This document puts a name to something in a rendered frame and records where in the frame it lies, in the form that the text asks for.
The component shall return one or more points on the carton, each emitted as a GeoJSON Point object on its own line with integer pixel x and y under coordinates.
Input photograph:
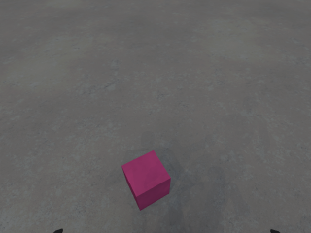
{"type": "Point", "coordinates": [147, 179]}

